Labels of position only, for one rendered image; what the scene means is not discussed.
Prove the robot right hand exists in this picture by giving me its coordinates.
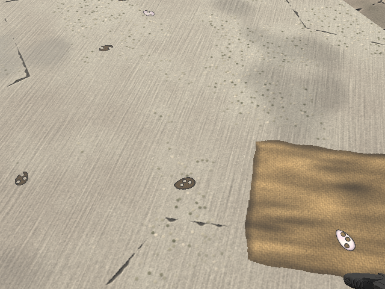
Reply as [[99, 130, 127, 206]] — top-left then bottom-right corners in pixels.
[[343, 273, 385, 289]]

